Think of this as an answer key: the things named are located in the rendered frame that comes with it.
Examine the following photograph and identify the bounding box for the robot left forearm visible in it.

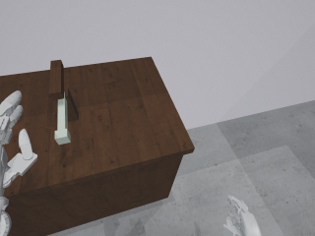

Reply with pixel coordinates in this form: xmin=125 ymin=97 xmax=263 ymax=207
xmin=0 ymin=197 xmax=12 ymax=236

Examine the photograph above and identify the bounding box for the left robot hand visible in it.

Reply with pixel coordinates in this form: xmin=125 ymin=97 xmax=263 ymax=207
xmin=0 ymin=90 xmax=37 ymax=197

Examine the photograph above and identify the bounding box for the right robot hand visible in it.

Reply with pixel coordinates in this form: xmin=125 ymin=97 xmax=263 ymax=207
xmin=223 ymin=195 xmax=262 ymax=236

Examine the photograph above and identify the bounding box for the counter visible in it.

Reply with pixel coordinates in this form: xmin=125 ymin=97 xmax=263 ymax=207
xmin=0 ymin=56 xmax=195 ymax=236

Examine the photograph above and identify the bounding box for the tap lever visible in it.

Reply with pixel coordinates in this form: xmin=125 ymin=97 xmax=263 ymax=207
xmin=54 ymin=91 xmax=71 ymax=145

